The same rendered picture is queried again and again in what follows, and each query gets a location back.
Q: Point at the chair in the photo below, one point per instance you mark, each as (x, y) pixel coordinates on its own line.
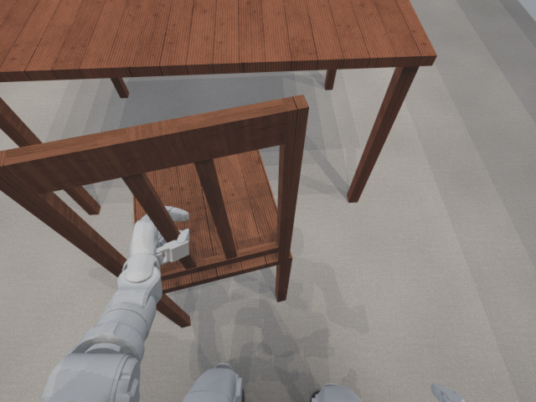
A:
(207, 164)

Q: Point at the table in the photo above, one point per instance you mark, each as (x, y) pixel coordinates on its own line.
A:
(97, 39)

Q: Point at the robot left thigh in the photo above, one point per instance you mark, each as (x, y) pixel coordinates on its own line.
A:
(216, 385)

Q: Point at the left robot shin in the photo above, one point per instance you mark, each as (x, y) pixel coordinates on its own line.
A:
(224, 366)

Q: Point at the robot left upper arm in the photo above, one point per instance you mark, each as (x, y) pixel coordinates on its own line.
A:
(95, 377)

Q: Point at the left robot hand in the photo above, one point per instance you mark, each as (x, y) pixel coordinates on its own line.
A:
(145, 238)

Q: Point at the left robot forearm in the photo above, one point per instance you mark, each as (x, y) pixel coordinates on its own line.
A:
(124, 325)

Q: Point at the right robot hand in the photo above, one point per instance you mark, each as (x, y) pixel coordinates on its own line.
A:
(443, 394)

